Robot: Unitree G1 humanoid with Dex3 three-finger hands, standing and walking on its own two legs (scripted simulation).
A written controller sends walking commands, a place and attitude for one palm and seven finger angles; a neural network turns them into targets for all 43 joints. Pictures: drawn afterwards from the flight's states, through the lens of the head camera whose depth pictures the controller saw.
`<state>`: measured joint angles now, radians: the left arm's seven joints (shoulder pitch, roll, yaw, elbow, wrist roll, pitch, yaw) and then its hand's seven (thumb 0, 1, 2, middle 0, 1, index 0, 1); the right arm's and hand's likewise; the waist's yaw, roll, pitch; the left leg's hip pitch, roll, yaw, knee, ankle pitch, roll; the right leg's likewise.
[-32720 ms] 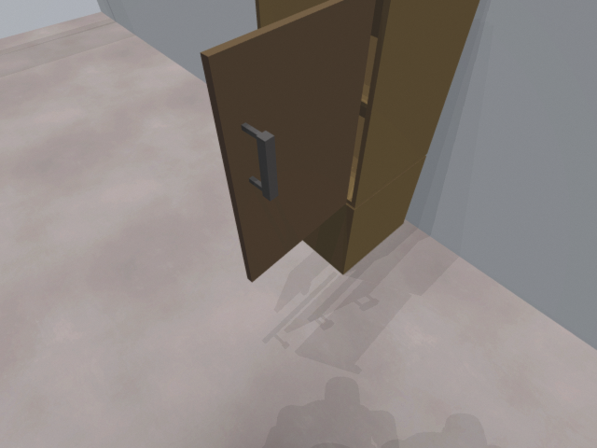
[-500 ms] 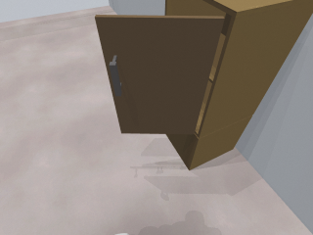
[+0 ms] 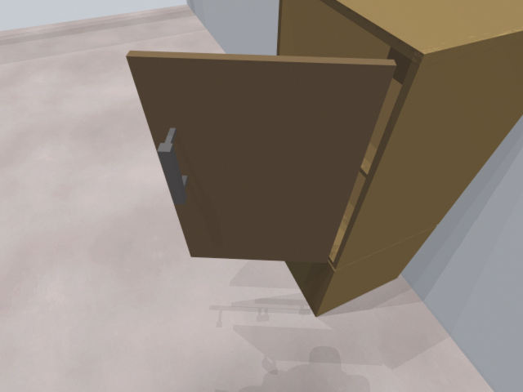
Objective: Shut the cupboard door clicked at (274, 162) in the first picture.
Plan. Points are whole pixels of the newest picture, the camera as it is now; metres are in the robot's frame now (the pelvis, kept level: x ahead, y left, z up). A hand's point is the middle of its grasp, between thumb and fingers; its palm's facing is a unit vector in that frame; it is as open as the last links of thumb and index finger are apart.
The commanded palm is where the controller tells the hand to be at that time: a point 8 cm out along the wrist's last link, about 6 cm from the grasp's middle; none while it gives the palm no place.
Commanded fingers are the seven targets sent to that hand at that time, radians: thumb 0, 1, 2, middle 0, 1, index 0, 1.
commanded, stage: come to a stop and stand still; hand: left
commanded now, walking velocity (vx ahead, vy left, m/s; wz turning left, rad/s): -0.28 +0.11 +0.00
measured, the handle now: (176, 167) +0.48 +0.19 +0.06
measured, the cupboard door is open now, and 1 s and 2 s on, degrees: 63 63 63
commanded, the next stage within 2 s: look again from close up in 1.42 s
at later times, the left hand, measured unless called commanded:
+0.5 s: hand out of the picture +0.04 +0.25 -0.18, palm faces +0.07 -0.98 -0.20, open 7.4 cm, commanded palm none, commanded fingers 0.00 0.90 0.90 -0.20 -0.30 -0.20 -0.30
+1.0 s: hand out of the picture +0.01 +0.18 -0.17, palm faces -0.03 -0.98 -0.22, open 7.3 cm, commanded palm none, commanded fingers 0.00 0.90 0.90 -0.20 -0.30 -0.20 -0.30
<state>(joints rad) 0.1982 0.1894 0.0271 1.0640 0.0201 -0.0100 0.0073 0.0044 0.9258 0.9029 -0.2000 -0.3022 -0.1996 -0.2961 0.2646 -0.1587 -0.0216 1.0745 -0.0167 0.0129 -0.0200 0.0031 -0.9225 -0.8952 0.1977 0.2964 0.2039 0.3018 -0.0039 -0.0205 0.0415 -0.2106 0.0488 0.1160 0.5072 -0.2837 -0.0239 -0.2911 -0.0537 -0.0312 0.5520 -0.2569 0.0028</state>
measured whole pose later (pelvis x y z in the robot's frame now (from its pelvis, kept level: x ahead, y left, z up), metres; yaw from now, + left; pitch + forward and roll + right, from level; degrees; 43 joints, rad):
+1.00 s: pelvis -0.02 +0.01 +0.00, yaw -1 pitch -1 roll +0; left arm 0.28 0.16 -0.02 1.05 0.02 -0.01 0.03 0.01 0.92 0.90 -0.20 -0.30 -0.20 -0.30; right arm 0.29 -0.18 -0.01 1.03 -0.02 0.01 -0.01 0.01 -0.91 -0.90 0.20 0.30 0.20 0.30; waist -0.03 0.03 0.02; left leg -0.28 0.05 0.04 0.56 -0.25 -0.02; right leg -0.17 0.00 0.01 0.54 -0.35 0.00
